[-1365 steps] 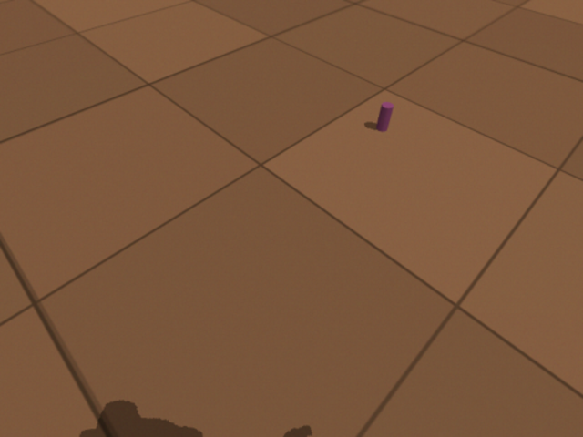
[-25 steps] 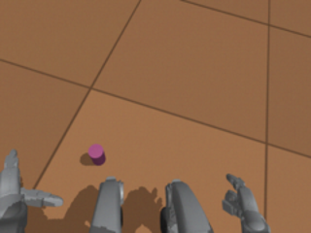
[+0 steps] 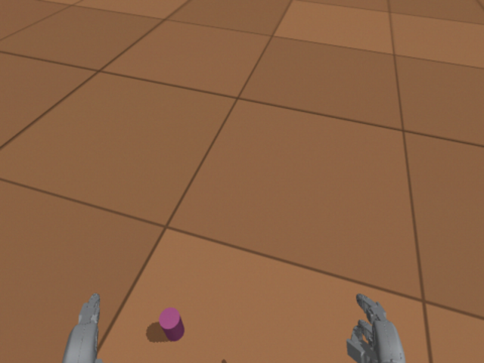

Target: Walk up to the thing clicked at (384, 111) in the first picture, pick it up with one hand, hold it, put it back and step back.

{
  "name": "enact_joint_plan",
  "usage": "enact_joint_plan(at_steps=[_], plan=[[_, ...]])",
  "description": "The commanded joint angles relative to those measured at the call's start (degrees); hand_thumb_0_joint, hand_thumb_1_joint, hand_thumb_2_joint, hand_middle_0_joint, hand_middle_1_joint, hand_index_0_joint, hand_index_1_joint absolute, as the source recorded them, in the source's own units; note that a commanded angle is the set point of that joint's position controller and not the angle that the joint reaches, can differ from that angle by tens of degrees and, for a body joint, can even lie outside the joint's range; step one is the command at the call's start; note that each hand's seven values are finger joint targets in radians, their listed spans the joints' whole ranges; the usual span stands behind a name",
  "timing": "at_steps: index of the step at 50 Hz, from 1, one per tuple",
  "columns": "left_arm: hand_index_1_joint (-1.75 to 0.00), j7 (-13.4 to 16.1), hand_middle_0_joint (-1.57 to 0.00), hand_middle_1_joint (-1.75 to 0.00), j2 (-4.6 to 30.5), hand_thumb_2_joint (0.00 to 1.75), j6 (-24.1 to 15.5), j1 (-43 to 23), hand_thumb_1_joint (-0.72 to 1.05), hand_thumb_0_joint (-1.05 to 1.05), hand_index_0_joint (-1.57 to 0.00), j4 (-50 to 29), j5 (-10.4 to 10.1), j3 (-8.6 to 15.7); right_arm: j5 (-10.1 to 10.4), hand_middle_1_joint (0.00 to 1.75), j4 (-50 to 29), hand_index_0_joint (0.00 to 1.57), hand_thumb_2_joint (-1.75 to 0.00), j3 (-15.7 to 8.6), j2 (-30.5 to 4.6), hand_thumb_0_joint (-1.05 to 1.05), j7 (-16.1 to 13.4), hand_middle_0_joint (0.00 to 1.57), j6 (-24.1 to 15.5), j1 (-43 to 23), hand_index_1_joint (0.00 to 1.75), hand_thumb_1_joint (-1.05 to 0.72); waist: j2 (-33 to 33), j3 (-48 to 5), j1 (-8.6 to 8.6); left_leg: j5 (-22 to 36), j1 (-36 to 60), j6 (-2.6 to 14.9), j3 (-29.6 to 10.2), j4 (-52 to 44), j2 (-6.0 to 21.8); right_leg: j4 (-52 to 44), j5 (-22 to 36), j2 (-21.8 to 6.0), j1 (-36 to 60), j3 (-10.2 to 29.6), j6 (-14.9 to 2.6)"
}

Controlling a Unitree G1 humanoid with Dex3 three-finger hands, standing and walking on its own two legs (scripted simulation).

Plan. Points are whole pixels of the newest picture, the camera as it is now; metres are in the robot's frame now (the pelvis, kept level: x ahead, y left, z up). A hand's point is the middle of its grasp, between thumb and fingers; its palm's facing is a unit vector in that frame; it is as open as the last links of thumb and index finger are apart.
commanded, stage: home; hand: left
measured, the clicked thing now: (172, 325) +0.37 +0.21 -0.64
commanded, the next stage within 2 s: stand in 1.70 s
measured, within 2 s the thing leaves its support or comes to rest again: neither
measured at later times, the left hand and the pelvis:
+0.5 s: hand out of the picture +0.15 +0.17 -0.05, palm faces +0.10 -0.95 -0.28, open 17.6 cm; pelvis -0.02 -0.01 +0.01, yaw +0 degrees
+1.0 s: hand out of the picture +0.15 +0.17 -0.05, palm faces +0.10 -0.96 -0.28, open 17.7 cm; pelvis -0.02 -0.01 +0.01, yaw +0 degrees
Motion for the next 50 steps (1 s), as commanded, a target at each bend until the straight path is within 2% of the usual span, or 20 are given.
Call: enact_joint_plan(at_steps=[1, 3, 9, 10, 11, 16, 19, 21, 27, 29, 30, 34, 36, 37, 38, 41, 43, 45, 48, 50], plan=[[-0.05, -0.3, -0.05, -0.05, 5.3, 0.04, -2.8, 0.3, -0.57, 0.0, -0.05, -8.6, 0.6, 3.7, -0.8, 0.3, -9.2, 0.2, -0.9, -3.3, -7.2, 0.0, -0.8, 0.2, -3.7, -4.0, 0.3, -0.9, -1.6, -1.5, 0.34, 15.3, 8.8, 0.64, 0.2, -9.7, -1.1, -8.8, 15.2, 1.6, 1.0, -2.1, -1.01], [-0.05, -0.7, -0.05, -0.05, 5.4, 0.04, -3.3, -1.2, -0.57, 0.0, -0.05, -8.6, 0.9, 3.7, -1.0, 0.3, -9.3, 0.2, -0.9, -3.4, -7.3, 0.0, -0.8, 0.2, -4.1, -3.8, 0.3, -0.9, -0.3, -1.0, -0.2, 14.8, 9.0, 0.52, 0.3, -10.0, -1.1, -8.8, 14.6, 1.5, 0.7, -1.8, -1.14], [-0.05, -1.2, -0.05, -0.05, 6.7, 0.03, -4.4, -4.1, -0.59, 0.0, -0.05, -11.8, 1.0, 4.1, -1.3, 0.3, -8.8, 0.2, -0.9, -3.2, -7.1, 0.0, -0.7, 0.2, -5.2, -3.5, 0.3, -0.9, 1.8, -3.6, 0.37, 15.8, 11.3, 0.44, 1.1, -10.1, -1.6, -9.4, 15.9, 1.1, 2.9, -1.1, -1.09], [-0.05, -1.2, -0.05, -0.05, 6.5, 0.03, -4.4, -4.1, -0.59, 0.0, -0.05, -11.5, 1.0, 3.7, -1.3, 0.3, -8.6, 0.2, -0.9, -3.2, -7.4, 0.0, -0.7, 0.2, -5.4, -3.7, 0.3, -0.9, 1.2, -3.1, 0.25, 15.4, 11.6, 0.46, 1.1, -10.4, -1.6, -9.7, 15.6, 1.2, 2.8, -1.2, -1.07], [-0.05, -1.5, -0.05, -0.05, 4.2, 0.04, -3.9, -1.3, -0.58, 0.0, -0.05, -6.8, 1.0, 2.2, -1.3, 0.3, -8.8, 0.2, -0.9, -2.9, -7.0, 0.0, -0.6, 0.2, -5.7, -4.1, 0.3, -0.9, 0.3, -1.4, -0.25, 13.7, 10.8, 0.56, 1.1, -10.4, -1.7, -10.2, 14.2, 1.2, 2.2, -1.1, -0.91], [-0.04, -1.5, -0.05, -0.04, 6.5, 0.02, -4.6, -3.2, -0.6, 0.0, -0.05, -10.3, 0.9, 4.2, -1.2, 0.3, -8.4, 0.2, -0.9, -2.9, -7.3, 0.0, -0.4, 0.2, -5.8, -4.6, 0.3, -0.9, 1.4, -1.4, 1.06, 10.7, 10.2, 0.41, 0.7, -11.9, -1.7, -10.7, 10.9, 1.3, 2.2, -1.3, -1.29], [-0.05, -1.8, -0.05, -0.05, 4.9, 0.03, -4.6, -0.6, -0.58, 0.0, -0.05, -6.6, 0.9, 3.3, -1.3, 0.3, -8.4, 0.2, -0.9, -2.9, -7.1, 0.0, -0.3, 0.2, -5.8, -4.4, 0.3, -0.9, 0.3, -0.6, 0.77, 11.6, 9.9, 0.38, 0.6, -11.9, -1.5, -10.6, 11.5, 1.5, 2.3, -1.5, -1.29], [-0.04, -1.8, -0.05, -0.05, 6.1, 0.03, -5.0, -1.6, -0.6, 0.0, -0.05, -8.0, 0.9, 4.4, -1.2, 0.3, -8.3, 0.2, -0.9, -3.0, -7.1, 0.0, -0.3, 0.2, -5.9, -4.4, 0.3, -0.9, 0.0, -1.0, 1.2, 11.7, 9.6, 0.49, 0.9, -11.7, -1.7, -10.9, 11.8, 1.3, 2.6, -1.3, -1.16], [-0.04, -2.2, -0.04, -0.04, 4.7, 0.02, -5.4, -2.2, -0.61, 0.0, -0.05, -5.5, 0.9, 3.2, -1.2, 0.3, -8.6, 0.2, -0.9, -2.9, -7.1, 0.0, -0.3, 0.2, -6.2, -5.1, 0.3, -0.9, -0.4, 0.0, 0.5, 8.1, 9.2, 0.7, 1.2, -12.2, -1.7, -11.8, 8.6, 1.3, 1.3, -0.9, -1.0], [-0.05, -2.0, -0.05, -0.05, 7.4, 0.03, -6.0, -4.7, -0.59, 0.0, -0.05, -9.5, 0.8, 5.0, -1.1, 0.3, -8.5, 0.2, -0.9, -2.8, -7.1, 0.0, -0.4, 0.2, -6.5, -4.8, 0.3, -0.9, 0.6, -0.8, 1.04, 7.7, 9.2, 0.81, 1.7, -11.9, -2.0, -12.3, 8.5, 0.9, 1.8, -0.4, -0.95], [-0.04, -2.2, -0.04, -0.04, 6.1, 0.01, -5.8, -3.3, -0.61, 0.0, -0.04, -7.5, 0.9, 3.8, -1.1, 0.3, -8.5, 0.2, -0.9, -2.8, -7.0, 0.0, -0.3, 0.2, -6.5, -4.6, 0.3, -0.9, -0.5, -0.6, 0.64, 7.8, 9.4, 0.91, 1.7, -11.8, -1.9, -12.3, 8.6, 0.9, 1.4, -0.2, -0.79], [-0.04, -2.4, -0.04, -0.04, 4.2, 0.02, -5.7, -1.1, -0.61, 0.0, -0.04, -4.7, 0.8, 3.0, -1.2, 0.3, -8.3, 0.2, -0.9, -2.7, -6.8, 0.0, -0.4, 0.2, -6.9, -4.9, 0.3, -0.9, -2.0, -0.1, 0.6, 7.7, 8.9, 1.05, 1.8, -11.5, -2.0, -12.3, 8.7, 1.0, 1.4, -0.4, -0.74], [-0.04, -2.2, -0.04, -0.04, 6.8, 0.01, -6.1, -3.5, -0.61, 0.0, -0.04, -8.3, 0.7, 4.8, -1.1, 0.3, -8.2, 0.2, -0.9, -2.8, -7.0, 0.0, -0.5, 0.2, -6.9, -4.9, 0.3, -0.9, -1.3, -0.3, 1.14, 7.0, 8.7, 0.98, 1.9, -11.3, -2.1, -13.2, 7.6, 0.5, 1.6, 0.4, -0.66], [-0.05, -2.4, -0.05, -0.05, 6.2, 0.03, -6.1, -2.8, -0.6, 0.0, -0.05, -7.7, 0.8, 4.0, -1.2, 0.3, -7.9, 0.2, -0.9, -2.7, -6.9, 0.0, -0.4, 0.2, -6.9, -4.8, 0.3, -0.9, -1.3, -1.6, 0.75, 7.9, 9.4, 1.03, 1.8, -11.2, -2.0, -12.7, 8.5, 0.6, 2.1, 0.5, -0.6], [-0.04, -2.3, -0.04, -0.04, 7.0, 0.02, -6.4, -3.7, -0.61, 0.0, -0.04, -10.0, 0.8, 4.6, -1.2, 0.3, -8.3, 0.2, -0.9, -3.3, -7.6, 0.0, -0.5, 0.2, -7.0, -4.7, 0.3, -0.9, -0.7, -2.7, 0.96, 9.6, 9.8, 0.97, 2.0, -10.8, -2.0, -12.4, 10.2, 0.6, 2.3, 0.5, -0.65], [-0.04, -2.5, -0.04, -0.04, 4.3, 0.01, -5.9, -0.1, -0.61, 0.0, -0.04, -4.4, 0.8, 3.4, -1.2, 0.3, -7.3, 0.2, -0.9, -2.6, -6.5, 0.0, -0.4, 0.2, -7.3, -4.5, 0.3, -0.9, -3.6, -0.1, 0.65, 10.2, 9.0, 1.19, 2.0, -10.2, -1.9, -12.5, 11.2, 0.5, 2.2, 0.5, -0.28], [-0.04, -2.4, -0.04, -0.04, 6.5, 0.01, -6.4, -3.0, -0.61, 0.0, -0.04, -8.3, 0.8, 4.8, -1.2, 0.3, -7.3, 0.2, -0.9, -2.8, -6.7, 0.0, -0.3, 0.2, -7.1, -4.8, 0.3, -0.9, -0.7, -0.5, 1.26, 9.3, 8.8, 1.0, 2.0, -10.7, -2.1, -12.5, 10.1, 0.6, 1.9, 0.3, -0.67], [-0.04, -2.5, -0.04, -0.04, 5.8, 0.01, -6.5, -1.5, -0.61, 0.0, -0.04, -7.7, 0.9, 4.1, -1.2, 0.3, -7.5, 0.2, -0.9, -3.1, -7.0, 0.0, -0.2, 0.2, -7.0, -4.5, 0.3, -0.9, -0.7, -2.2, 1.25, 10.9, 10.0, 0.94, 2.1, -11.0, -2.0, -11.7, 11.5, 1.0, 2.4, -0.2, -0.85], [-0.04, -2.7, -0.04, -0.04, 4.9, 0.01, -6.2, -1.5, -0.61, 0.0, -0.04, -6.4, 0.6, 3.6, -1.1, 0.3, -7.4, 0.2, -0.9, -2.9, -7.0, 0.0, -0.2, 0.2, -7.2, -4.6, 0.3, -0.9, -0.6, -0.3, 0.67, 11.2, 9.8, 0.89, 2.0, -11.0, -1.9, -11.4, 12.2, 1.1, 2.1, -0.3, -0.74], [-0.04, -2.4, -0.04, -0.04, 7.0, 0.01, -6.6, -4.2, -0.61, 0.0, -0.04, -10.0, 0.8, 4.9, -1.2, 0.3, -7.2, 0.2, -0.9, -3.4, -7.5, 0.0, -0.4, 0.2, -7.1, -4.4, 0.3, -0.9, 1.4, -2.6, 0.81, 13.2, 11.0, 0.76, 2.0, -10.8, -1.9, -11.1, 14.2, 0.9, 2.8, -0.1, -0.8]])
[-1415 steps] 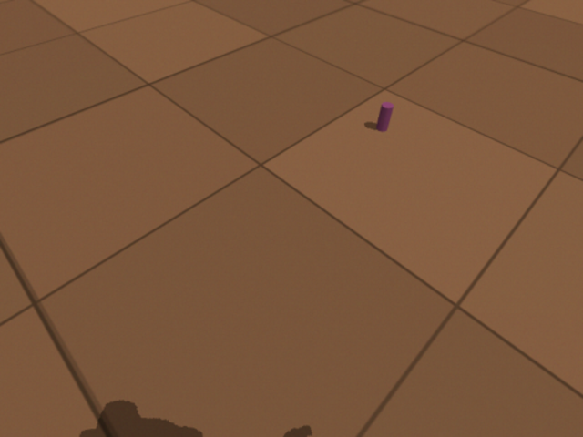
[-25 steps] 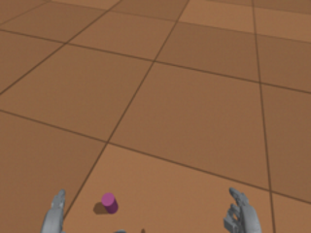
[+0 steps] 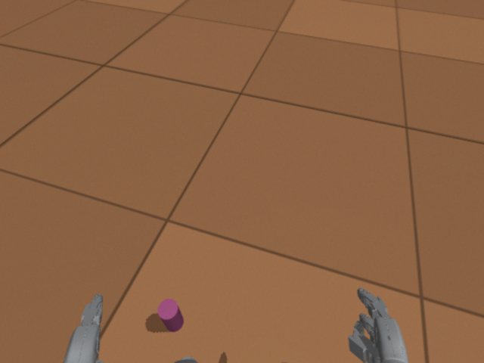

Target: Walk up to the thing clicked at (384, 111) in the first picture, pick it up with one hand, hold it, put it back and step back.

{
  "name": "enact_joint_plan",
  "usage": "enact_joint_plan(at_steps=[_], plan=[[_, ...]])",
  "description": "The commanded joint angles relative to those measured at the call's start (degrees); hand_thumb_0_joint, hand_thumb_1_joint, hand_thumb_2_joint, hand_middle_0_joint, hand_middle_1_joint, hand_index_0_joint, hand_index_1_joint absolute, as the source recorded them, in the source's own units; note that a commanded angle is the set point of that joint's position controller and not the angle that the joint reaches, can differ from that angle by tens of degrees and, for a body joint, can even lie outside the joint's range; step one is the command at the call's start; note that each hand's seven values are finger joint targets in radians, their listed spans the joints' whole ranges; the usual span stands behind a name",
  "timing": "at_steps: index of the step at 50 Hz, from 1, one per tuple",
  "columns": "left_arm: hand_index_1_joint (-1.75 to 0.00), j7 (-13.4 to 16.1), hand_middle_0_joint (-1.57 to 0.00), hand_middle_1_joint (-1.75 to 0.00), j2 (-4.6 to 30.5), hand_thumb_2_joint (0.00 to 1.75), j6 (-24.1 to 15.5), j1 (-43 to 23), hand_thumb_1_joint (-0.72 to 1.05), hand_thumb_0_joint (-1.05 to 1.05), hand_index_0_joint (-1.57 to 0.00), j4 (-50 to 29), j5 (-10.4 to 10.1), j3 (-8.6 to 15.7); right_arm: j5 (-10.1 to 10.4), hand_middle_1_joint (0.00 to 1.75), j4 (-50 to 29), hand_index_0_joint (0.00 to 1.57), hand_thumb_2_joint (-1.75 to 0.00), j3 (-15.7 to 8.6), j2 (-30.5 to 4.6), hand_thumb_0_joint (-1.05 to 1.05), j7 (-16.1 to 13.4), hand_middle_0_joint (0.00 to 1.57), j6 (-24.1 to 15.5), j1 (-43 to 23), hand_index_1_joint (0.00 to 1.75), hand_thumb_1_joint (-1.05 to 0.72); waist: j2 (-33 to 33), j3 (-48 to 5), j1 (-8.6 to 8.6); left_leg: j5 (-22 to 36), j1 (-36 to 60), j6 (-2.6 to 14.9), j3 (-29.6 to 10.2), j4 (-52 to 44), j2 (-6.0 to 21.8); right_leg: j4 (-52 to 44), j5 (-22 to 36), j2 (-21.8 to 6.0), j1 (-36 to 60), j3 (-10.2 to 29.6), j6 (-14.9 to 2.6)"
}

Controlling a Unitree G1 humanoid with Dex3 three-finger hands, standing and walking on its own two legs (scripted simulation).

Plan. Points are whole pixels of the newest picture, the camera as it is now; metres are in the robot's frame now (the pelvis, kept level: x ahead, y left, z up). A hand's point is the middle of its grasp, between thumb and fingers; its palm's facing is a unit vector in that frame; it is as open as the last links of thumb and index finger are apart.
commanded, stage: home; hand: left
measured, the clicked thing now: (171, 315) +0.39 +0.22 -0.64
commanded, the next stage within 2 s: stand in 0.70 s
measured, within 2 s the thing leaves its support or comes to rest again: neither
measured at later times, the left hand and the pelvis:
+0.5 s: hand (122, 350) +0.17 +0.19 -0.05, palm faces +0.10 -0.96 -0.28, open 17.6 cm; pelvis +0.00 +0.00 +0.00, yaw +0 degrees
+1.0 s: hand (121, 351) +0.17 +0.19 -0.05, palm faces +0.10 -0.95 -0.28, open 15.8 cm; pelvis +0.00 +0.01 +0.00, yaw +0 degrees
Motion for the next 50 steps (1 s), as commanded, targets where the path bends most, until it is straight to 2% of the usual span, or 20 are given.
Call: enact_joint_plan(at_steps=[1, 14, 15, 19, 20, 21, 24, 28, 30, 31, 34, 39, 40, 42, 43, 44, 46, 48, 49, 50], plan=[[-0.04, 0.5, -0.04, -0.04, 5.1, 0.02, -3.0, -1.1, -0.61, 0.0, -0.04, -8.7, 0.4, 2.5, -0.3, 0.3, -8.7, 0.2, -0.9, -2.5, -6.2, 0.0, -1.0, 0.2, -3.1, -3.6, 0.3, -0.9, 0.2, -4.1, -0.33, 9.4, 7.3, 1.95, 2.0, -8.0, -2.0, -9.6, 11.3, 0.9, 0.2, -0.2, 0.29], [-0.05, 0.8, -0.05, -0.05, 6.6, 0.03, -3.0, -2.5, -0.59, 0.0, -0.05, -12.5, 0.2, 3.7, -0.4, 0.3, -9.4, 0.2, -0.9, -3.1, -6.8, 0.0, -1.0, 0.2, -3.1, -3.9, 0.3, -0.9, 0.6, -5.6, 0.48, 12.2, 7.8, 1.97, 2.1, -7.5, -2.0, -9.6, 14.1, 0.6, 1.5, -0.3, 0.28], [-0.05, 0.7, -0.05, -0.05, 6.3, 0.03, -2.7, -0.7, -0.6, 0.0, -0.05, -10.2, 0.4, 3.5, -0.5, 0.3, -9.0, 0.2, -0.9, -3.0, -6.5, 0.0, -1.0, 0.2, -2.9, -3.3, 0.3, -0.9, -0.7, -6.0, 0.07, 12.9, 8.0, 2.17, 2.2, -7.0, -2.1, -9.8, 15.0, 0.7, 1.6, -0.2, 0.55], [-0.04, 0.5, -0.05, -0.04, 4.5, 0.02, -2.5, -1.4, -0.6, 0.0, -0.05, -8.2, 0.3, 2.2, -0.5, 0.3, -9.1, 0.2, -0.9, -2.7, -6.4, 0.0, -0.9, 0.2, -2.9, -4.2, 0.3, -0.9, 0.4, -3.8, -0.01, 9.1, 7.1, 1.89, 1.7, -8.7, -1.9, -9.8, 10.6, 0.9, 0.0, -0.6, 0.15], [-0.05, 0.6, -0.05, -0.05, 5.4, 0.03, -2.7, -2.4, -0.59, 0.0, -0.05, -9.7, 0.3, 3.0, -0.4, 0.3, -9.4, 0.2, -0.9, -2.7, -6.4, 0.0, -0.9, 0.2, -3.0, -4.5, 0.3, -0.9, 0.4, -3.7, 0.17, 8.3, 7.0, 1.93, 1.8, -8.8, -1.8, -10.1, 9.7, 0.8, 0.1, -0.7, 0.12], [-0.05, 0.8, -0.05, -0.05, 6.7, 0.03, -2.9, -3.7, -0.59, 0.0, -0.05, -12.0, 0.4, 3.9, -0.5, 0.3, -9.2, 0.2, -0.9, -2.8, -6.5, 0.0, -1.0, 0.2, -2.9, -3.9, 0.3, -0.9, 1.3, -5.6, 0.35, 8.8, 7.9, 1.89, 1.8, -8.8, -1.9, -9.9, 10.3, 0.8, 0.8, -0.5, 0.08], [-0.05, 0.9, -0.05, -0.05, 6.9, 0.03, -3.0, -3.9, -0.59, 0.0, -0.05, -13.0, 0.3, 3.6, -0.5, 0.3, -9.0, 0.2, -0.9, -2.6, -6.3, 0.0, -1.0, 0.2, -3.1, -3.8, 0.3, -0.9, 2.3, -4.6, 0.49, 8.7, 8.0, 1.72, 1.7, -9.2, -1.8, -9.8, 9.9, 0.8, 0.6, -0.7, -0.12], [-0.05, 0.7, -0.05, -0.05, 4.7, 0.03, -2.6, -1.6, -0.59, 0.0, -0.05, -8.9, 0.3, 2.3, -0.6, 0.3, -9.2, 0.2, -0.9, -2.4, -6.1, 0.0, -1.2, 0.2, -3.3, -4.2, 0.3, -0.9, -0.4, -4.1, 0.02, 8.4, 7.0, 2.12, 1.9, -8.4, -2.0, -10.3, 10.4, 0.7, 0.7, -0.5, 0.28], [-0.04, 0.7, -0.05, -0.04, 5.2, 0.03, -2.7, -1.7, -0.6, 0.0, -0.05, -8.7, 0.4, 2.7, -0.5, 0.3, -9.3, 0.2, -0.9, -2.5, -6.2, 0.0, -1.1, 0.2, -3.2, -4.0, 0.3, -0.9, -0.3, -3.7, 0.22, 8.4, 7.1, 2.1, 2.2, -8.5, -2.1, -10.4, 10.3, 0.6, 0.6, -0.3, 0.33], [-0.05, 0.9, -0.05, -0.05, 7.0, 0.03, -3.0, -3.5, -0.59, 0.0, -0.05, -12.2, 0.3, 3.8, -0.5, 0.3, -9.0, 0.2, -0.9, -2.6, -6.3, 0.0, -1.2, 0.2, -3.2, -3.9, 0.3, -0.9, 1.1, -5.3, 0.57, 8.8, 7.7, 1.98, 2.1, -8.5, -2.1, -10.2, 10.5, 0.7, 1.0, -0.3, 0.15], [-0.05, 0.7, -0.05, -0.05, 4.7, 0.04, -2.7, -1.2, -0.58, 0.0, -0.05, -8.5, 0.3, 2.4, -0.6, 0.3, -9.2, 0.2, -0.9, -2.5, -6.3, 0.0, -1.3, 0.2, -3.3, -4.0, 0.3, -0.9, -0.6, -4.3, -0.13, 8.5, 7.4, 2.12, 2.1, -8.6, -2.0, -10.5, 10.3, 0.8, 0.6, -0.3, 0.28], [-0.04, 1.1, -0.05, -0.04, 7.9, 0.02, -3.4, -5.4, -0.6, 0.0, -0.05, -14.3, 0.3, 4.1, -0.6, 0.3, -9.1, 0.2, -0.9, -2.8, -6.6, 0.0, -1.4, 0.2, -3.3, -4.1, 0.3, -0.9, 1.9, -5.6, 0.67, 8.8, 8.1, 1.8, 2.0, -9.0, -2.0, -10.1, 10.0, 0.8, 0.6, -0.4, -0.07], [-0.04, 0.9, -0.05, -0.04, 5.6, 0.02, -3.1, -1.7, -0.6, 0.0, -0.05, -9.4, 0.4, 2.7, -0.6, 0.3, -8.6, 0.2, -0.9, -2.3, -6.0, 0.0, -1.3, 0.2, -3.3, -3.8, 0.3, -0.9, -0.1, -3.6, 0.18, 8.7, 7.5, 1.93, 1.9, -8.8, -1.9, -10.3, 10.1, 0.8, 0.6, -0.6, 0.13], [-0.2, 0.8, -0.2, -0.2, 3.8, 0.18, -2.7, 0.1, -0.44, 0.0, -0.2, -6.6, 0.4, 1.9, -0.6, 0.3, -9.1, 0.2, -0.9, -2.3, -6.0, 0.0, -1.3, 0.2, -3.4, -4.3, 0.3, -0.9, -0.8, -3.1, -0.01, 7.9, 6.8, 2.1, 2.1, -8.8, -2.0, -10.4, 9.6, 0.8, 0.3, -0.4, 0.17], [-0.28, 0.8, -0.2, -0.28, 4.5, 0.26, -3.0, -1.9, -0.36, 0.0, -0.2, -8.6, 0.3, 2.1, -0.7, 0.3, -8.9, 0.2, -0.9, -2.4, -6.1, 0.0, -1.2, 0.2, -3.3, -4.1, 0.3, -0.9, 0.1, -4.0, 0.27, 8.0, 6.9, 2.06, 1.9, -8.9, -1.9, -10.2, 9.7, 0.8, 0.6, -0.4, 0.07], [-0.3, 0.9, -0.2, -0.3, 5.8, 0.34, -3.3, -3.2, -0.28, 0.0, -0.2, -10.6, 0.3, 3.3, -0.5, 0.3, -9.1, 0.2, -0.9, -2.5, -6.2, 0.0, -1.2, 0.2, -3.3, -4.2, 0.3, -0.9, 1.8, -4.0, 0.65, 8.0, 7.4, 1.77, 2.0, -9.3, -1.9, -10.0, 9.4, 0.8, 0.2, -0.5, -0.13], [-0.3, 0.7, -0.2, -0.3, 4.6, 0.5, -3.1, -1.9, -0.12, 0.0, -0.2, -8.2, 0.5, 2.0, -0.6, 0.3, -8.9, 0.2, -0.9, -2.5, -6.4, 0.0, -1.2, 0.2, -3.3, -4.1, 0.3, -0.9, 0.3, -3.4, -0.02, 8.3, 7.7, 1.82, 1.9, -9.2, -1.7, -10.1, 9.5, 1.0, 0.0, -0.7, 0.02], [-0.3, 1.1, -0.2, -0.3, 6.1, 0.66, -3.5, -3.0, 0.04, 0.0, -0.2, -10.7, 0.4, 3.4, -0.6, 0.3, -8.7, 0.2, -0.9, -2.5, -6.3, 0.0, -1.2, 0.2, -3.4, -3.9, 0.3, -0.9, 0.8, -4.8, 0.74, 8.6, 7.5, 1.83, 1.9, -9.1, -1.9, -10.0, 9.8, 0.9, 0.8, -0.6, -0.07], [-0.3, 0.9, -0.2, -0.3, 5.2, 0.74, -3.2, -1.7, 0.12, 0.0, -0.2, -8.3, 0.6, 2.6, -0.7, 0.3, -8.8, 0.2, -0.9, -2.4, -6.1, 0.0, -1.3, 0.2, -3.4, -3.8, 0.3, -0.9, 1.1, -4.2, 0.4, 8.9, 7.6, 1.89, 2.1, -8.8, -2.0, -10.1, 10.3, 0.8, 0.5, -0.3, 0.07], [-0.3, 1.0, -0.2, -0.3, 6.3, 0.82, -3.5, -3.7, 0.2, 0.0, -0.2, -11.5, 0.5, 3.2, -0.6, 0.3, -8.8, 0.2, -0.9, -2.5, -6.2, 0.0, -1.3, 0.2, -3.4, -3.8, 0.3, -0.9, 1.2, -5.1, 0.59, 9.4, 8.2, 1.8, 2.0, -9.1, -1.8, -9.9, 10.5, 0.9, 0.9, -0.5, -0.03]])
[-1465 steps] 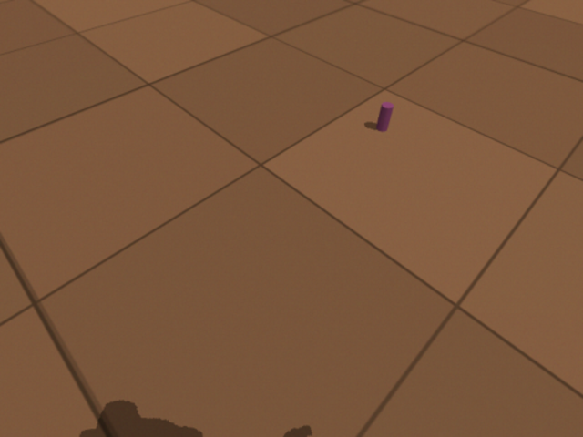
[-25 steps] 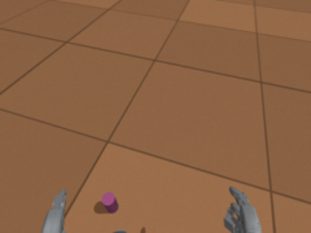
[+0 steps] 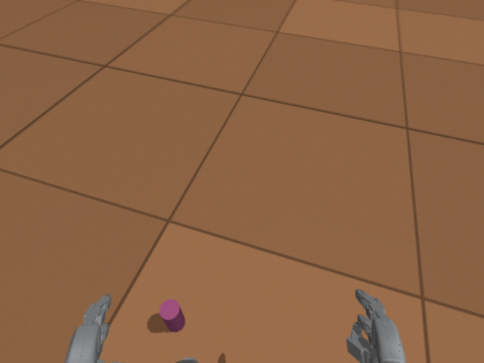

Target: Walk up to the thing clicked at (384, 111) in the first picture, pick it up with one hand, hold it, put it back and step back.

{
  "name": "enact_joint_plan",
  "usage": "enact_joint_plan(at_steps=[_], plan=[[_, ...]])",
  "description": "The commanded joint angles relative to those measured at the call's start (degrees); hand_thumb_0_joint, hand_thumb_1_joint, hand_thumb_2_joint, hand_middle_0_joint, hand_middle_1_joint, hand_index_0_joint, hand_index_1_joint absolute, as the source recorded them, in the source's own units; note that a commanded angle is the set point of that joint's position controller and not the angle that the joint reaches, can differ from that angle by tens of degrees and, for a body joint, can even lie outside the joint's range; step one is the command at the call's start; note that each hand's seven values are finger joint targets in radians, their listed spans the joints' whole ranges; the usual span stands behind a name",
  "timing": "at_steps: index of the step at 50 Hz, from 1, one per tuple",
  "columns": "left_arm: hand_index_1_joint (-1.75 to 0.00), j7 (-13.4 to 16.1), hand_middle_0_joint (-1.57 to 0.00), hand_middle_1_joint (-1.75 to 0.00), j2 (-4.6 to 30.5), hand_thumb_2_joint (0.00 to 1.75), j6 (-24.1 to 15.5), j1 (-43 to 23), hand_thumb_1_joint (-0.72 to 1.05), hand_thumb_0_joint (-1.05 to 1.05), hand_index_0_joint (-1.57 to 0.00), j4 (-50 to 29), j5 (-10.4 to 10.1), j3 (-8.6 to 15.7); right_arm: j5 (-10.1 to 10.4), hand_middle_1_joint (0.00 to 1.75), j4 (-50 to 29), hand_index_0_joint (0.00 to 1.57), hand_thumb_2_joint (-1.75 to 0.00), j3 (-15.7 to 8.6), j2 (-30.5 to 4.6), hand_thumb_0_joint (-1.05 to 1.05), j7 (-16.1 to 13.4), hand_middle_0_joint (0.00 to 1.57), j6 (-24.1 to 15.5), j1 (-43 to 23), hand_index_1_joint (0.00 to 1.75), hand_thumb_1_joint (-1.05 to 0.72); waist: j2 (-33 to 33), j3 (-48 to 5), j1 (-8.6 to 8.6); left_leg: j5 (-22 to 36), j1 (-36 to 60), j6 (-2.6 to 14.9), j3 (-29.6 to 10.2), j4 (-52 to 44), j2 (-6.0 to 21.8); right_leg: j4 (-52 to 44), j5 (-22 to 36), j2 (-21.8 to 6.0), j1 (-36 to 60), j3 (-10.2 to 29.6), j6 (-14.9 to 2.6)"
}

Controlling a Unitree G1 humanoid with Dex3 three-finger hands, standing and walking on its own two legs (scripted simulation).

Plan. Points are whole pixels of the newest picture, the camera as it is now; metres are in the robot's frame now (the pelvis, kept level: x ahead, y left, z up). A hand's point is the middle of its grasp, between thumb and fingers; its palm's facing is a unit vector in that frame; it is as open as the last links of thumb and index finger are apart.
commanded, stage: stand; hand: left
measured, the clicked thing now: (173, 316) +0.39 +0.22 -0.64
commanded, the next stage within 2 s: none
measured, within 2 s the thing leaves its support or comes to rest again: neither
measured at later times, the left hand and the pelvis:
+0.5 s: hand out of the picture +0.07 +0.25 -0.11, palm faces -0.01 -0.93 -0.36, open 7.6 cm; pelvis +0.00 +0.01 +0.04, yaw +0 degrees
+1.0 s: hand out of the picture +0.02 +0.27 -0.11, palm faces -0.01 -0.94 -0.35, open 7.4 cm; pelvis -0.02 +0.01 +0.05, yaw +0 degrees
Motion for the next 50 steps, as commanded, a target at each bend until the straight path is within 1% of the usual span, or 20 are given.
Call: enact_joint_plan(at_steps=[1, 3, 4, 5, 6, 7, 9, 11, 13, 15, 16, 18, 21, 24, 27, 36, 42, 43, 46, 50], plan=[[-0.3, 0.6, -0.2, -0.3, 5.4, 0.9, -3.2, -2.1, 0.28, 0.0, -0.2, -10.6, 0.3, 2.7, -0.3, 0.3, -9.1, 0.2, -0.9, -2.8, -6.5, 0.0, -1.2, 0.2, -3.3, -4.0, 0.3, -0.9, 0.3, -5.0, 0.14, 8.9, 7.4, 1.37, 1.7, -8.6, -1.6, -9.1, 9.9, 1.2, -0.1, -0.9, -0.39], [-0.3, 0.7, -0.2, -0.3, 6.6, 0.9, -3.4, -3.4, 0.44, 0.0, -0.2, -12.8, 0.2, 3.5, -0.3, 0.3, -9.1, 0.2, -0.9, -3.0, -6.7, 0.0, -1.3, 0.2, -3.3, -3.7, 0.3, -0.9, 0.5, -5.3, 0.06, 9.3, 7.5, 1.47, 1.8, -8.2, -1.7, -9.4, 10.5, 1.0, -0.1, -0.8, -0.29], [-0.3, -2.0, -0.2, -0.3, 12.9, 0.9, -9.4, -11.5, 0.52, 0.0, -0.2, 7.3, 6.0, 5.2, -6.4, 0.3, 3.5, 0.2, -0.9, -5.3, -14.9, 0.0, 2.1, 0.2, 0.7, -6.9, 0.3, -0.9, -3.8, 3.3, 2.24, 18.4, 8.4, 3.52, -2.5, -10.9, 0.3, -11.0, 13.5, -3.9, 7.6, 3.9, -3.05], [-0.3, -3.5, -0.2, -0.3, 13.7, 0.9, -11.8, -8.2, 0.6, 0.0, -0.2, 14.8, 6.3, 5.8, -7.3, 0.3, 5.8, 0.2, -0.9, -6.0, -14.2, 0.0, 4.4, 0.2, 2.4, -6.5, 0.3, -0.9, -6.4, -0.4, 2.73, 16.8, 10.9, 4.86, -0.5, -8.9, -0.1, -12.5, 16.4, -5.5, 9.1, 6.4, -4.25], [-0.3, -4.2, -0.2, -0.3, 14.4, 0.9, -13.2, -9.5, 0.68, 0.0, -0.2, 16.7, 6.4, 5.7, -6.9, 0.3, 6.2, 0.2, -0.9, -5.9, -13.4, 0.0, 5.4, 0.2, 3.1, -6.2, 0.3, -0.9, -7.1, -1.0, 1.56, 16.3, 12.3, 5.33, -0.2, -9.1, -0.2, -12.7, 17.3, -6.2, 8.6, 8.3, -4.99], [-0.3, -4.9, -0.2, -0.3, 14.6, 0.9, -14.1, -10.3, 0.76, 0.0, -0.2, 17.7, 5.8, 5.2, -6.3, 0.3, 6.5, 0.2, -0.9, -5.7, -13.4, 0.0, 6.1, 0.2, 3.6, -6.7, 0.3, -0.9, -4.8, 1.4, 1.43, 15.1, 12.8, 5.48, -1.3, -11.5, -0.3, -13.2, 15.2, -5.6, 5.9, 8.4, -5.16], [-0.3, -5.7, -0.2, -0.3, 14.9, 0.9, -15.4, -11.8, 0.9, 0.0, -0.2, 21.9, 4.4, 4.7, -4.2, 0.3, 7.9, 0.2, -0.9, -5.7, -13.5, 0.0, 8.0, 0.2, 3.6, -6.6, 0.3, -0.9, -1.4, 0.7, 1.87, 12.5, 14.3, 5.33, -2.0, -14.1, -0.1, -13.9, 12.5, -5.7, 8.8, 7.6, -4.28], [-0.3, -6.1, -0.2, -0.3, 14.8, 0.9, -15.8, -12.5, 0.9, 0.0, -0.2, 26.0, 3.4, 4.7, -3.5, 0.3, 9.7, 0.2, -0.9, -6.2, -14.1, 0.0, 8.9, 0.2, 3.8, -7.1, 0.3, -0.9, -1.3, 0.2, 2.3, 12.9, 16.6, 4.89, -2.2, -15.2, 0.2, -15.0, 13.6, -5.4, 8.8, 7.2, -3.65], [-0.3, -6.0, -0.2, -0.3, 15.1, 0.9, -16.2, -12.8, 0.9, 0.0, -0.2, 30.2, 3.1, 4.5, -3.2, 0.3, 11.7, 0.2, -0.9, -6.5, -14.3, 0.0, 9.3, 0.2, 4.1, -7.7, 0.3, -0.9, -0.8, 0.1, 2.38, 13.9, 17.6, 4.63, -2.6, -16.7, 0.4, -16.1, 14.2, -5.4, 10.9, 6.6, -3.26], [-0.3, -5.8, -0.2, -0.3, 15.4, 0.9, -16.6, -13.8, 0.9, 0.0, -0.2, 33.7, 3.1, 4.5, -3.2, 0.3, 13.3, 0.2, -0.9, -6.4, -13.9, 0.0, 9.4, 0.2, 4.4, -8.4, 0.3, -0.9, -1.0, -0.1, 2.38, 16.5, 18.6, 4.55, -2.8, -17.4, 0.5, -17.1, 17.4, -5.7, 13.1, 6.5, -2.89], [-0.3, -5.7, -0.2, -0.3, 15.8, 0.9, -16.7, -15.0, 0.9, 0.0, -0.2, 34.9, 3.0, 4.5, -3.2, 0.3, 14.1, 0.2, -0.9, -6.4, -14.1, 0.0, 9.4, 0.2, 4.6, -8.0, 0.3, -0.9, -1.7, 1.4, 1.93, 15.3, 18.1, 4.42, -3.0, -19.0, 0.6, -17.8, 16.5, -5.6, 13.2, 6.4, -2.72], [-0.3, -5.6, -0.2, -0.3, 15.7, 0.9, -16.7, -15.0, 0.9, 0.0, -0.2, 37.8, 2.8, 4.4, -3.3, 0.3, 15.8, 0.2, -0.9, -6.3, -14.4, 0.0, 9.4, 0.2, 4.8, -8.0, 0.3, -0.9, -0.7, 1.8, 2.28, 16.5, 19.8, 4.77, -3.8, -20.8, 1.4, -18.5, 16.7, -5.4, 14.2, 5.9, -2.6], [-0.3, -5.5, -0.2, -0.3, 16.2, 0.9, -16.5, -15.3, 0.9, 0.0, -0.2, 42.1, 2.6, 4.2, -3.1, 0.3, 18.3, 0.2, -0.9, -6.2, -14.6, 0.0, 9.4, 0.2, 5.3, -8.5, 0.3, -0.9, -1.1, 4.4, 2.29, 13.7, 20.1, 4.55, -4.5, -24.3, 1.8, -21.7, 14.3, -5.6, 14.9, 6.0, -2.48], [-0.3, -5.5, -0.2, -0.3, 16.7, 0.9, -16.5, -14.9, 0.9, 0.0, -0.2, 46.0, 2.4, 3.9, -2.7, 0.3, 20.9, 0.2, -0.9, -6.1, -15.6, 0.0, 9.3, 0.2, 5.5, -7.9, 0.3, -0.9, -0.4, 4.5, 2.13, 15.8, 22.4, 4.05, -4.5, -26.0, 2.1, -24.5, 16.3, -6.2, 17.4, 6.3, -2.26], [-0.3, -5.4, -0.2, -0.3, 17.3, 0.9, -16.4, -15.3, 0.9, 0.0, -0.2, 49.4, 2.2, 3.6, -2.4, 0.3, 23.3, 0.2, -0.9, -5.7, -16.0, 0.0, 9.2, 0.2, 5.9, -8.2, 0.3, -0.9, -1.1, 5.9, 1.81, 15.2, 24.3, 3.58, -4.5, -28.5, 2.4, -27.9, 15.7, -6.7, 18.3, 6.7, -2.01], [-0.3, -5.7, -0.2, -0.3, 17.4, 0.9, -16.0, -16.8, 0.9, 0.0, -0.2, 56.8, 1.9, 2.8, -1.9, 0.3, 28.5, 0.2, -0.9, -5.1, -16.9, 0.0, 9.1, 0.2, 6.2, -9.1, 0.3, -0.9, 0.2, 7.9, 1.85, 13.3, 26.1, 2.78, -5.3, -35.6, 3.3, -32.2, 15.8, -6.7, 22.6, 5.9, -0.83], [-0.3, -6.0, -0.2, -0.3, 17.7, 0.9, -15.7, -17.4, 0.9, 0.0, -0.2, 59.8, 2.0, 2.7, -1.9, 0.3, 30.3, 0.2, -0.9, -5.2, -17.4, 0.0, 9.3, 0.2, 6.5, -10.2, 0.3, -0.9, 0.3, 10.0, 1.98, 5.9, 24.3, 2.45, -6.2, -38.9, 3.6, -33.6, 11.8, -6.3, 21.9, 5.4, -0.58], [-0.3, -6.1, -0.2, -0.3, 17.7, 0.9, -15.7, -17.1, 0.9, 0.0, -0.2, 60.2, 2.1, 2.7, -1.8, 0.3, 30.5, 0.2, -0.9, -5.3, -17.7, 0.0, 9.3, 0.2, 6.5, -10.7, 0.3, -0.9, 0.1, 9.3, 2.33, 5.8, 25.1, 2.62, -6.4, -38.8, 3.9, -33.9, 12.0, -6.4, 22.1, 5.3, -0.59], [-0.3, -6.2, -0.2, -0.3, 18.1, 0.9, -15.9, -17.8, 0.9, 0.0, -0.2, 61.0, 2.1, 2.7, -1.7, 0.3, 31.3, 0.2, -0.9, -5.2, -17.5, 0.0, 9.4, 0.2, 6.5, -10.3, 0.3, -0.9, -0.2, 9.1, 1.83, 6.6, 25.4, 2.26, -5.9, -39.0, 3.5, -34.7, 12.0, -6.6, 22.0, 5.9, -0.51], [-0.3, -6.2, -0.2, -0.3, 18.2, 0.9, -15.8, -18.0, 0.9, 0.0, -0.2, 61.9, 2.0, 2.6, -1.7, 0.3, 31.8, 0.2, -0.9, -5.2, -17.7, 0.0, 9.5, 0.2, 6.5, -11.2, 0.3, -0.9, -0.2, 8.8, 2.04, 6.8, 26.0, 2.33, -6.0, -39.0, 3.8, -35.0, 11.7, -7.0, 21.9, 5.8, -0.56]])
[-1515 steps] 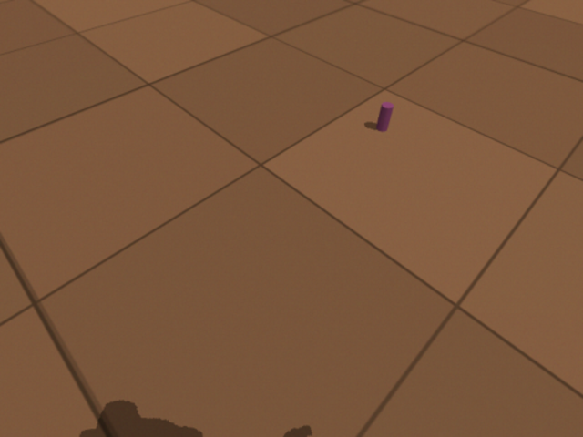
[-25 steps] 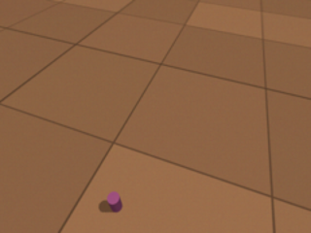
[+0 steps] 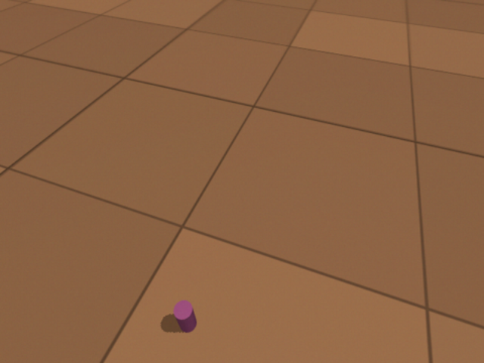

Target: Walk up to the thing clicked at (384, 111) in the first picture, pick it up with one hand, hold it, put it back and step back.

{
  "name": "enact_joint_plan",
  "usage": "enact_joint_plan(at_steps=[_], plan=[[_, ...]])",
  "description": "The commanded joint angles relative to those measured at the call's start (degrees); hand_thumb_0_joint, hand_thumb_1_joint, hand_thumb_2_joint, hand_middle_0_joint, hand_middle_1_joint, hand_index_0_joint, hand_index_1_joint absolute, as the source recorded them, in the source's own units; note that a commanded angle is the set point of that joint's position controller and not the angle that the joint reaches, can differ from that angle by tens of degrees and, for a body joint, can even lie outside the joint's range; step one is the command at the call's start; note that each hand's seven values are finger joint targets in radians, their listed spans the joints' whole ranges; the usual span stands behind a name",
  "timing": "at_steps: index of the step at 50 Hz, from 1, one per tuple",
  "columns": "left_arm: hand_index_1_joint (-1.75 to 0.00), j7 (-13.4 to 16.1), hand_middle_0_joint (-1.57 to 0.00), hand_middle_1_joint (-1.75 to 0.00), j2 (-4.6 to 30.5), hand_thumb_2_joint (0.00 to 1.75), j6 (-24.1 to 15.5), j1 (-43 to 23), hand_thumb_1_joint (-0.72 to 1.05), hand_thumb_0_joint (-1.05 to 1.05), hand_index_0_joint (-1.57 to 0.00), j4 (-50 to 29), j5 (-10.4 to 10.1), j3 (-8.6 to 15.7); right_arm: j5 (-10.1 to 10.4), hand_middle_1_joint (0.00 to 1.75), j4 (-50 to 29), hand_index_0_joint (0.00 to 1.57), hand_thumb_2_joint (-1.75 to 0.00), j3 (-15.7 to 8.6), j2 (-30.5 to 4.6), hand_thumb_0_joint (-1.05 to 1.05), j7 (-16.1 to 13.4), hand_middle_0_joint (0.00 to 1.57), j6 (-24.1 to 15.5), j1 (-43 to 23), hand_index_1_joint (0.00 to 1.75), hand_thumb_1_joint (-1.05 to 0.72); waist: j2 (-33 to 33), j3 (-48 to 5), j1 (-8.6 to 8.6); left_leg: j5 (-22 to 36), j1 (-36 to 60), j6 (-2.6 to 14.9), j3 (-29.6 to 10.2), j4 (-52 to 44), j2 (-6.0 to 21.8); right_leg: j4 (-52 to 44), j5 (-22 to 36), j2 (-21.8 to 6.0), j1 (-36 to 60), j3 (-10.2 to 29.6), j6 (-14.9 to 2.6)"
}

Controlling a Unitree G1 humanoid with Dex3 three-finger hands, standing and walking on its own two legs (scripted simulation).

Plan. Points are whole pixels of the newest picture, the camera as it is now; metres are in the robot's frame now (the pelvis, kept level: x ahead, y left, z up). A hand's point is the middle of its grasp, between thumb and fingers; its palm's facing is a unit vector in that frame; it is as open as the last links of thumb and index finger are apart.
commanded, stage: stand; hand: left
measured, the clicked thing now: (185, 316) +0.41 +0.20 -0.70
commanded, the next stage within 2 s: step back in 1.32 s
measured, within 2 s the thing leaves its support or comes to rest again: neither
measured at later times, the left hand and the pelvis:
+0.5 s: hand out of the picture +0.07 +0.23 -0.16, palm faces -0.03 -0.94 -0.34, open 7.4 cm; pelvis +0.02 -0.01 +0.00, yaw +0 degrees
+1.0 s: hand out of the picture +0.12 +0.24 -0.15, palm faces -0.03 -0.94 -0.34, open 7.4 cm; pelvis +0.04 -0.01 +0.00, yaw +0 degrees
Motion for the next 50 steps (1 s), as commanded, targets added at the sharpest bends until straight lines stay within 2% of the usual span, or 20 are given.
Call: enact_joint_plan(at_steps=[1, 2, 8, 10, 14, 18, 21, 24, 29, 31, 35, 38, 42, 43, 45, 50], plan=[[-0.3, 0.6, -0.2, -0.3, 11.1, 0.9, -1.3, -1.9, 0.9, 0.0, -0.2, -1.9, -0.2, 1.8, 0.0, 0.3, -3.1, 0.2, -0.9, -2.1, -11.2, 0.0, -0.9, 0.2, -1.1, -3.3, 0.3, -0.9, 0.4, -0.6, 0.11, -9.3, -0.2, 0.82, -7.7, -6.6, 6.4, -5.8, -4.3, -4.5, -3.4, 4.7, -2.12], [-0.3, 0.6, -0.2, -0.3, 11.3, 0.9, -1.3, -1.9, 0.9, 0.0, -0.2, -1.7, -0.2, 1.7, 0.1, 0.3, -2.7, 0.2, -0.9, -2.1, -11.5, 0.0, -0.8, 0.2, -1.0, -2.7, 0.3, -0.9, 0.1, 0.2, -0.1, -10.1, -0.5, 0.73, -7.6, -6.6, 6.2, -6.2, -5.4, -4.4, -3.9, 4.9, -1.97], [-0.3, 0.5, -0.2, -0.3, 11.7, 0.9, -1.4, -2.4, 0.9, 0.0, -0.2, -1.1, -0.5, 1.8, 0.1, 0.3, -2.2, 0.2, -0.9, -1.7, -11.4, 0.0, -0.8, 0.2, -1.1, -2.8, 0.3, -0.9, 0.4, -1.5, -0.1, -6.4, 0.7, 0.94, -7.2, -6.1, 6.6, -6.2, -2.3, -5.1, -2.6, 5.4, -2.34], [-0.3, 0.5, -0.2, -0.3, 11.7, 0.9, -1.3, -2.1, 0.9, 0.0, -0.2, -0.8, -0.4, 1.8, 0.1, 0.3, -2.1, 0.2, -0.9, -1.8, -11.8, 0.0, -0.8, 0.2, -1.2, -3.2, 0.3, -0.9, 0.3, -1.1, -0.15, -6.7, 0.7, 0.87, -7.2, -6.2, 6.6, -6.2, -2.6, -4.9, -2.9, 5.1, -2.32], [-0.3, 0.6, -0.2, -0.3, 11.7, 0.9, -1.6, -3.2, 0.9, 0.0, -0.2, -0.9, -0.5, 1.8, 0.2, 0.3, -1.7, 0.2, -0.9, -1.5, -11.5, 0.0, -0.7, 0.2, -1.1, -2.6, 0.3, -0.9, -0.7, -1.4, -0.51, -3.0, 1.9, 0.79, -6.5, -5.3, 6.4, -7.1, -1.8, -5.3, -3.0, 5.5, -2.25], [-0.3, 0.5, -0.2, -0.3, 11.8, 0.9, -1.5, -3.0, 0.9, 0.0, -0.2, -0.7, -0.6, 1.9, 0.3, 0.3, -1.6, 0.2, -0.9, -1.4, -12.0, 0.0, -0.7, 0.2, -1.0, -2.5, 0.3, -0.9, -0.1, -0.5, -0.53, -4.6, 1.3, 0.77, -6.5, -5.6, 6.4, -7.6, -3.0, -5.2, -3.3, 5.6, -2.17], [-0.3, 0.6, -0.2, -0.3, 11.5, 0.9, -1.6, -3.4, 0.9, 0.0, -0.2, -0.8, -0.6, 1.9, 0.3, 0.3, -1.8, 0.2, -0.9, -1.5, -11.8, 0.0, -0.7, 0.2, -1.2, -2.9, 0.3, -0.9, -0.8, -2.0, -0.53, -0.5, 2.7, 0.96, -6.2, -4.8, 6.8, -7.5, 0.7, -5.6, -1.8, 5.5, -2.12], [-0.3, 0.5, -0.2, -0.3, 11.8, 0.9, -1.6, -3.9, 0.9, 0.0, -0.2, -1.0, -0.8, 2.1, 0.3, 0.3, -1.4, 0.2, -0.9, -1.3, -12.0, 0.0, -0.8, 0.2, -1.3, -2.8, 0.3, -0.9, 0.5, -2.0, -0.6, -0.9, 2.6, 0.66, -6.2, -5.3, 6.7, -7.3, 1.4, -5.3, -1.5, 5.5, -2.08], [-0.3, 0.3, -0.2, -0.3, 11.4, 0.9, -1.5, -4.1, 0.9, 0.0, -0.2, -1.1, -0.7, 2.2, 0.2, 0.3, -1.4, 0.2, -0.9, -1.3, -12.4, 0.0, -1.0, 0.2, -1.5, -3.1, 0.3, -0.9, 0.6, -3.7, -0.47, 2.1, 3.2, 0.85, -5.9, -5.3, 7.3, -6.7, 4.6, -5.7, 0.4, 5.3, -2.15], [-0.3, 0.3, -0.2, -0.3, 11.3, 0.9, -1.4, -4.4, 0.9, 0.0, -0.2, -1.3, -0.8, 2.2, 0.2, 0.3, -1.3, 0.2, -0.9, -1.2, -12.2, 0.0, -1.0, 0.2, -1.7, -3.3, 0.3, -0.9, 0.7, -3.6, -0.23, 4.5, 3.3, 0.5, -6.0, -5.5, 7.2, -6.3, 6.2, -5.5, 0.7, 4.9, -2.05], [-0.3, 0.4, -0.2, -0.3, 11.4, 0.9, -1.5, -4.8, 0.9, 0.0, -0.2, -1.6, -0.9, 2.2, 0.3, 0.3, -1.3, 0.2, -0.9, -1.3, -12.7, 0.0, -1.1, 0.2, -1.8, -3.3, 0.3, -0.9, -0.4, -5.7, -0.33, 10.7, 5.3, 0.88, -5.5, -4.0, 7.8, -5.9, 11.5, -5.9, 2.2, 4.7, -1.85], [-0.3, 0.3, -0.2, -0.3, 11.3, 0.9, -1.4, -5.0, 0.9, 0.0, -0.2, -1.5, -0.9, 2.1, 0.4, 0.3, -1.2, 0.2, -0.9, -1.3, -12.7, 0.0, -1.2, 0.2, -1.7, -3.7, 0.3, -0.9, -0.2, -5.0, -0.42, 8.8, 4.9, 0.85, -5.3, -4.5, 7.6, -6.4, 10.1, -5.8, 2.2, 4.7, -1.81], [-0.3, 0.4, -0.2, -0.3, 11.5, 0.9, -1.3, -5.1, 0.9, 0.0, -0.2, -1.7, -0.8, 2.2, 0.4, 0.3, -1.4, 0.2, -0.9, -1.3, -12.9, 0.0, -1.2, 0.2, -1.7, -4.2, 0.3, -0.9, -0.1, -5.1, -0.32, 10.1, 5.7, 0.86, -5.4, -4.4, 7.8, -6.5, 11.0, -5.8, 2.1, 4.4, -1.82], [-0.3, 0.4, -0.2, -0.3, 11.6, 0.9, -1.3, -5.6, 0.9, 0.0, -0.2, -1.8, -0.9, 2.2, 0.3, 0.3, -1.3, 0.2, -0.9, -1.1, -12.4, 0.0, -1.1, 0.2, -1.7, -3.7, 0.3, -0.9, -0.5, -4.6, -0.72, 9.9, 5.0, 0.45, -5.2, -5.0, 7.6, -6.4, 10.6, -5.7, 1.9, 4.4, -1.77], [-0.3, 0.3, -0.2, -0.3, 11.6, 0.9, -1.3, -5.5, 0.9, 0.0, -0.2, -1.7, -0.9, 2.3, 0.4, 0.3, -1.4, 0.2, -0.9, -1.2, -12.8, 0.0, -1.1, 0.2, -1.7, -4.3, 0.3, -0.9, 0.1, -4.2, -0.45, 8.2, 5.2, 0.51, -5.3, -5.0, 7.6, -6.7, 9.0, -5.6, 1.6, 4.4, -1.73], [-0.3, 0.3, -0.2, -0.3, 11.9, 0.9, -1.4, -6.0, 0.9, 0.0, -0.2, -2.1, -0.8, 2.4, 0.3, 0.3, -1.7, 0.2, -0.9, -1.3, -12.8, 0.0, -1.1, 0.2, -1.7, -4.8, 0.3, -0.9, -0.5, -4.5, -0.61, 8.5, 5.6, 0.56, -5.2, -5.0, 7.8, -6.9, 9.3, -5.8, 1.6, 4.6, -1.86]])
